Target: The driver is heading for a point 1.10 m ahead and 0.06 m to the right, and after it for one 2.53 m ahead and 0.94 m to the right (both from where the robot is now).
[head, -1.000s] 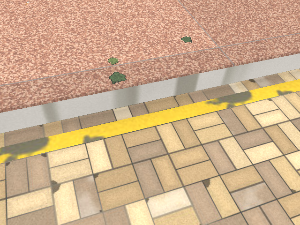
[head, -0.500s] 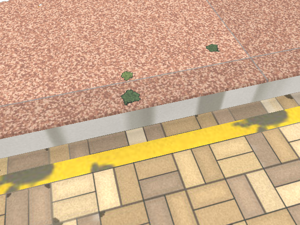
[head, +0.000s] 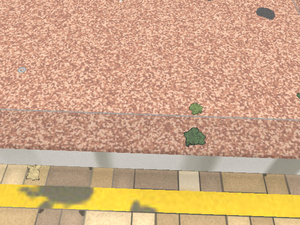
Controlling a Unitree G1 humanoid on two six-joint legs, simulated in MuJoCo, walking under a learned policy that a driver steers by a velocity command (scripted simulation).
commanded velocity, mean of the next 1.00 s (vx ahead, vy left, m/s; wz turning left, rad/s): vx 0.50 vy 0.00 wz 0.16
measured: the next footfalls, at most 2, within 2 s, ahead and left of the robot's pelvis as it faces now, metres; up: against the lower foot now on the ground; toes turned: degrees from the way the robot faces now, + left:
right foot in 0.38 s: +0.42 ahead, -0.12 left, +0.00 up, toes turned +12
left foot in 0.84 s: +0.54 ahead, +0.14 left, +0.00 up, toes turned +10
